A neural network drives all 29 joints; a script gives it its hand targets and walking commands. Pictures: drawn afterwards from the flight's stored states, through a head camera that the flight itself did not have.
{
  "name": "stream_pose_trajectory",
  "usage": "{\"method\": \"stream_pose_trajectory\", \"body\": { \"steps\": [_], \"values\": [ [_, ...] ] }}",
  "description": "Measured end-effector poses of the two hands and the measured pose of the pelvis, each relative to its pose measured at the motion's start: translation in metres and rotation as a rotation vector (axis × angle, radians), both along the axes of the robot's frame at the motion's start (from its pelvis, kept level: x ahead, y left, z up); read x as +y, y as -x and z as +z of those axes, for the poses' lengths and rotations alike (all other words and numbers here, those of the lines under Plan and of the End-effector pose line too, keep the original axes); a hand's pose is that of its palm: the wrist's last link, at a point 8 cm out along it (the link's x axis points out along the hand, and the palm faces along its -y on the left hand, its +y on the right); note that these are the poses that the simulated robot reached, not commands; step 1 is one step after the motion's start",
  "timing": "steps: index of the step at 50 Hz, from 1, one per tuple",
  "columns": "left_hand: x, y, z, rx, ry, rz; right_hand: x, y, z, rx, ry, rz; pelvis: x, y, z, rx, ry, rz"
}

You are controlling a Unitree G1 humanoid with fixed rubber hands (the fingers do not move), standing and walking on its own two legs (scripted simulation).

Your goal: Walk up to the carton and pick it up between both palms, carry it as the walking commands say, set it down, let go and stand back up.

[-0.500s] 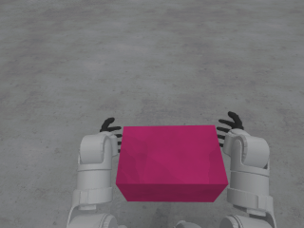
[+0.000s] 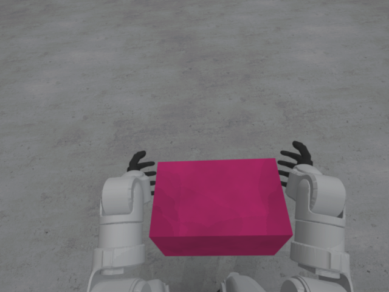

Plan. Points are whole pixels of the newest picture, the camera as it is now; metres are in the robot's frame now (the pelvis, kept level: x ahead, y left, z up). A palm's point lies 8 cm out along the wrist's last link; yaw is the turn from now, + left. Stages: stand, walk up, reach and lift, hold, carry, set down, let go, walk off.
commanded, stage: carry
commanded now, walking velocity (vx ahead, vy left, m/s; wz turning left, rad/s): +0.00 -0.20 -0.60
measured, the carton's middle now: (217, 209) +0.29 -0.02 -0.04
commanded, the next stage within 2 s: none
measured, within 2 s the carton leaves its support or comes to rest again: neither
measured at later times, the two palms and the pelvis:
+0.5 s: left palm (271, 191) +0.28 -0.12 +0.06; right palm out of the picture +0.19 -0.44 +0.06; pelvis -0.05 -0.18 +0.00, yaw -16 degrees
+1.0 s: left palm out of the picture +0.20 -0.38 +0.06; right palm out of the picture +0.03 -0.65 +0.06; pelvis -0.14 -0.34 +0.00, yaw -31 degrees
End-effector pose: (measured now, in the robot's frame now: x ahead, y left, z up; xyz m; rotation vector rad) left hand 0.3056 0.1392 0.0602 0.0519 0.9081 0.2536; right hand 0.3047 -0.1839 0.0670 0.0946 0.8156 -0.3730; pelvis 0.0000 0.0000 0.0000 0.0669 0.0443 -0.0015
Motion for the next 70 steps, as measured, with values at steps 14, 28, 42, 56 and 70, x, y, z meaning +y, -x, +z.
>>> {"method": "stream_pose_trajectory", "body": {
  "steps": [14,28,42,56,70],
  "values": [
    [-0.13,0.008,0.009,-0.054,0.042,-0.141,-0.124,0.062,0.022,-0.055,0.028,-0.191,-0.087,0.025,0.004,0.0,0.051,-0.204],
    [-0.295,0.031,0.001,-0.034,0.02,-0.284,-0.28,0.13,0.001,-0.034,-0.012,-0.324,-0.196,0.062,0.004,0.017,-0.009,-0.292],
    [-0.424,0.071,0.004,-0.08,0.06,-0.413,-0.389,0.216,0.008,-0.089,0.009,-0.482,-0.285,0.104,-0.006,0.021,0.031,-0.521],
    [-0.566,0.126,-0.002,-0.041,0.09,-0.577,-0.503,0.316,0.01,-0.057,0.029,-0.64,-0.368,0.154,0.004,0.019,0.011,-0.594],
    [-0.685,0.191,0.003,-0.085,0.084,-0.717,-0.595,0.415,0.006,-0.117,0.017,-0.777,-0.445,0.207,-0.008,0.023,0.053,-0.826]
  ]
}}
